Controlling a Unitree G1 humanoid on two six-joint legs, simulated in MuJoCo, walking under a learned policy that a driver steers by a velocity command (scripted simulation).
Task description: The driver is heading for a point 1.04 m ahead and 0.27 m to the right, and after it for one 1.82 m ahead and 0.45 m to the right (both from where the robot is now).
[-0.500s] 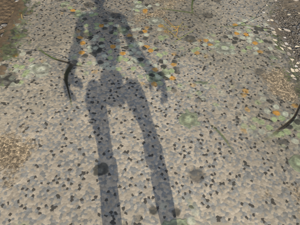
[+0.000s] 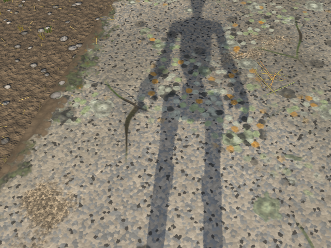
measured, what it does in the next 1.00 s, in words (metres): walks ahead, turning right: left foot, then right foot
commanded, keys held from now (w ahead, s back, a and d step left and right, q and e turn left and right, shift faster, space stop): w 0.10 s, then w+e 0.90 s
